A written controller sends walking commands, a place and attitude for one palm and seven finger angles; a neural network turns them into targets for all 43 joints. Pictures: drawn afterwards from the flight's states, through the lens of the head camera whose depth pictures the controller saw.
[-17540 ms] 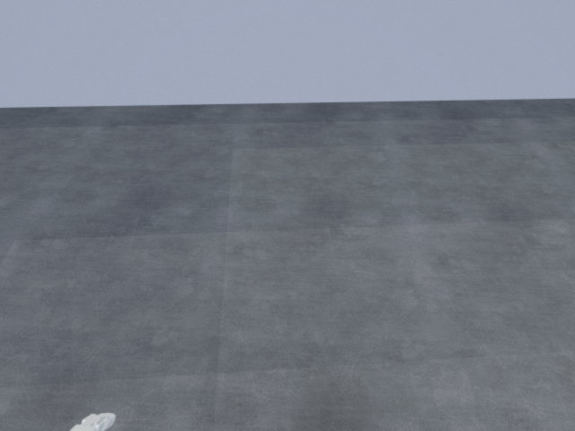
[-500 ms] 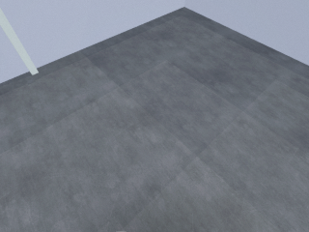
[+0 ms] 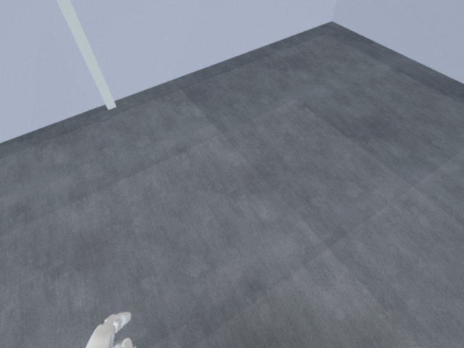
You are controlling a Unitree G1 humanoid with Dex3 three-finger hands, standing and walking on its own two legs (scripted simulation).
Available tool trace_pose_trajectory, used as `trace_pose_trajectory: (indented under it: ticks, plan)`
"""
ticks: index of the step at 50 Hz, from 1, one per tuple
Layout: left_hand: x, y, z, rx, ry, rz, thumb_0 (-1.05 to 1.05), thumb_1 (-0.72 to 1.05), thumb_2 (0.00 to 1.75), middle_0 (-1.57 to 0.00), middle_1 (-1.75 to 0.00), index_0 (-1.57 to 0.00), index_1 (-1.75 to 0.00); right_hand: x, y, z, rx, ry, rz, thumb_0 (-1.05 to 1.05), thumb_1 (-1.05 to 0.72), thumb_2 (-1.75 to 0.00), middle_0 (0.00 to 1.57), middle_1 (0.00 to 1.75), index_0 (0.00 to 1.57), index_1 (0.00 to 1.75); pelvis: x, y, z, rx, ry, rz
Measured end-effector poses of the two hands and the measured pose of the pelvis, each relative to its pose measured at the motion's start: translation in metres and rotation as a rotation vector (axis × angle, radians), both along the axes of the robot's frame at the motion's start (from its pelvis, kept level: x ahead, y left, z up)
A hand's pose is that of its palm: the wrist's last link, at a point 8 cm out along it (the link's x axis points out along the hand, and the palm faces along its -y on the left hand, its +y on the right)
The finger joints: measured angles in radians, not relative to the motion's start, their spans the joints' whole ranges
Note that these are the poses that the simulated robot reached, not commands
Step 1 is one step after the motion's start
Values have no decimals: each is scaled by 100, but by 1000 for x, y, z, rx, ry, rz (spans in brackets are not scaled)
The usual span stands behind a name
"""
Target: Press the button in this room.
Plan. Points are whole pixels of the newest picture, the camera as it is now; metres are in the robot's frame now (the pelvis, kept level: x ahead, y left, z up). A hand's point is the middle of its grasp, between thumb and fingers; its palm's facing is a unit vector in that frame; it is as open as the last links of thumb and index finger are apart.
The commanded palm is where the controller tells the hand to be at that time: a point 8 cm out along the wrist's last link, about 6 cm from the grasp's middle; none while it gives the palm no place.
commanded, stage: turn or walk to find it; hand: left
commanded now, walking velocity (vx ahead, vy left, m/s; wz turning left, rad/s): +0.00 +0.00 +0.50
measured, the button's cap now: out of the picture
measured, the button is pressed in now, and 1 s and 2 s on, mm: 0 0 0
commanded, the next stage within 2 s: none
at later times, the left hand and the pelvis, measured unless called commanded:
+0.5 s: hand out of the picture -0.07 +0.21 -0.16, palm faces +0.37 -0.90 -0.25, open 7.4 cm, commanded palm none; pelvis +0.00 +0.01 +0.01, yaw +19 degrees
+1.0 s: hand (103, 330) +0.18 +0.28 -0.16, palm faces +0.45 -0.86 -0.23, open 7.4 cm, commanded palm none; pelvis +0.17 +0.05 -0.02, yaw +29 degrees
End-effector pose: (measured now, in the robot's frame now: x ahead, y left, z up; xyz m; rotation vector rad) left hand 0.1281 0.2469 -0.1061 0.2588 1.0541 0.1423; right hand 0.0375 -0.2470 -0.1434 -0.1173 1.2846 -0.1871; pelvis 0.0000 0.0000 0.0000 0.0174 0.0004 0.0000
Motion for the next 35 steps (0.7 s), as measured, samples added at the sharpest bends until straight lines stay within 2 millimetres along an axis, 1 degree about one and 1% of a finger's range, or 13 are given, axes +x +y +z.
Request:
trace_pose_trajectory:
  ticks: [2, 5, 8, 12, 15, 18, 20, 24, 27, 29, 30, 32, 35]
  plan:
    - [-10, -9, 4, 8, -10, 14, 0, 91, 89, -20, -30, -20, -30, -4, -8, -5, 9, 21, 12, 0, -91, -89, 20, 30, 20, 30, -4, -7, 0, -2, -9, 30]
    - [-34, -17, 10, 10, 11, 62, 0, 91, 89, -20, -30, -20, -30, -5, -19, -3, 17, 50, 41, 0, -91, -89, 20, 30, 20, 30, -6, -15, 6, 16, -15, 63]
    - [-57, -22, 12, 11, 53, 108, 0, 91, 89, -20, -30, -20, -30, -3, -26, -1, 19, 65, 73, 0, -91, -89, 20, 30, 20, 30, -7, -20, 10, 24, -15, 101]
    - [-88, -25, 9, -2, 95, 177, 0, 90, 89, -21, -30, -20, -30, 2, -30, 3, 11, 97, 128, 0, -91, -89, 20, 30, 20, 30, -9, -24, 13, 30, -8, 151]
    - [-113, -24, 4, -19, 126, 235, 0, 90, 89, -21, -30, -20, -30, 12, -27, 5, -1, 116, 182, 0, -91, -89, 20, 30, 20, 30, -9, -23, 14, 27, -2, 191]
    - [-142, -19, -1, -39, 160, 303, 0, 90, 89, -21, -30, -21, -30, 33, -17, 10, -11, 110, 252, 0, -91, -89, 20, 30, 19, 30, -8, -17, 14, 19, 5, 235]
    - [-165, -15, -5, -52, 187, 351, 0, 90, 89, -21, -30, -21, -30, 53, -6, 13, -16, 86, 304, 0, -91, -89, 20, 30, 19, 30, -7, -12, 14, 14, 8, 263]
    - [-212, -1, -17, -79, 261, 449, 0, 90, 89, -21, -30, -21, -30, 105, 31, 23, -29, -16, 410, 1, -91, -89, 20, 30, 19, 30, -2, 6, 11, 3, 10, 313]
    - [-242, 13, -31, -103, 330, 506, 0, 90, 89, -20, -30, -20, -30, 142, 62, 26, -41, -134, 469, 0, -91, -89, 20, 30, 19, 30, 2, 24, 0, -13, 7, 335]
    - [-249, 22, -34, -110, 376, 517, 0, 91, 89, -20, -30, -20, -30, 156, 78, 31, -38, -189, 482, 0, -91, -89, 20, 30, 20, 30, 7, 32, -1, -8, -2, 339]
    - [-247, 26, -33, -112, 382, 522, 1, 91, 89, -20, -30, -20, -30, 160, 84, 34, -37, -200, 487, 0, -91, -89, 20, 30, 20, 30, 11, 36, 1, -11, -5, 346]
    - [-233, 36, -29, -115, 356, 529, 1, 91, 89, -20, -30, -20, -30, 162, 92, 37, -36, -191, 497, 0, -91, -89, 20, 30, 20, 30, 20, 42, 6, -15, -9, 365]
    - [-197, 49, -22, -112, 273, 525, 1, 91, 89, -20, -30, -20, -30, 159, 99, 34, -28, -134, 506, 0, -91, -89, 20, 30, 20, 30, 37, 50, 11, -14, -12, 393]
